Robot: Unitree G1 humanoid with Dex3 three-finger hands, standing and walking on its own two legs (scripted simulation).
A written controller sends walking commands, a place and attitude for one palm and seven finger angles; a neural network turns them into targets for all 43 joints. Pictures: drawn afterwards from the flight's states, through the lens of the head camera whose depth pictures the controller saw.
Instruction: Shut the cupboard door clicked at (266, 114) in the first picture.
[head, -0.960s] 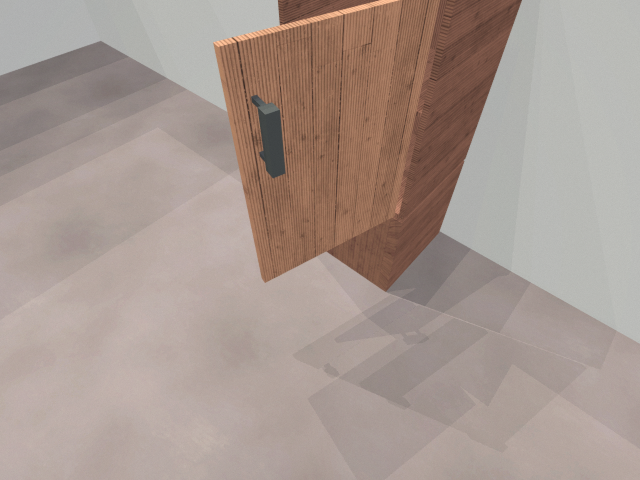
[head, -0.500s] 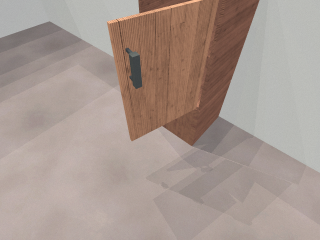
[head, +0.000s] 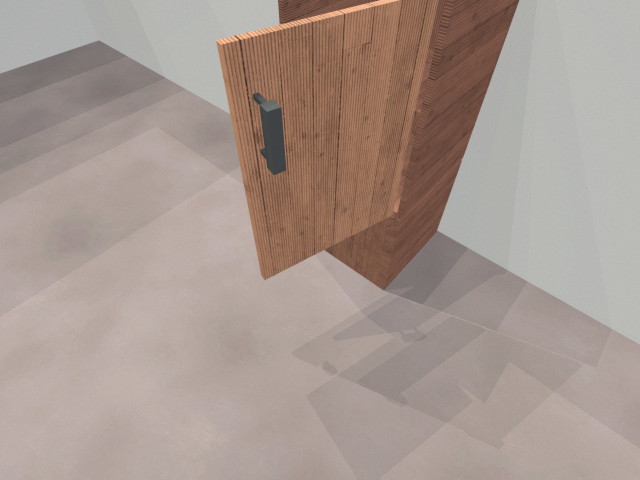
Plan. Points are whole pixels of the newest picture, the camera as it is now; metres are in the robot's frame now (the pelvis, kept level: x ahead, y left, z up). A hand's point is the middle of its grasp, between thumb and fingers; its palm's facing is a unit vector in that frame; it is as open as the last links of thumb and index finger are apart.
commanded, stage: walk to a spot facing it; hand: left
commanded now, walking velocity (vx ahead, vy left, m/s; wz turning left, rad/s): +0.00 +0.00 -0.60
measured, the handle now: (267, 133) +0.63 +0.13 +0.09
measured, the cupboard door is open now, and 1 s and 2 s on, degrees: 74 74 74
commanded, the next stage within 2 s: none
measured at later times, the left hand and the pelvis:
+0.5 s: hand out of the picture +0.05 +0.18 -0.18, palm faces -0.17 -0.94 -0.29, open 7.3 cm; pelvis -0.04 -0.02 -0.03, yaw -13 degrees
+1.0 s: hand out of the picture +0.13 +0.16 -0.19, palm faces -0.41 -0.88 -0.24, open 7.3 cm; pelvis -0.03 +0.00 -0.02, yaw -29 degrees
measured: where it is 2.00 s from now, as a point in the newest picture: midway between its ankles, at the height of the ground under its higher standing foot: outside the picture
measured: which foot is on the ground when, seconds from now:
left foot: down 0.00-0.44, up 0.46-0.92, down 0.94-1.00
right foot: down 0.00-0.92, up 0.94-1.00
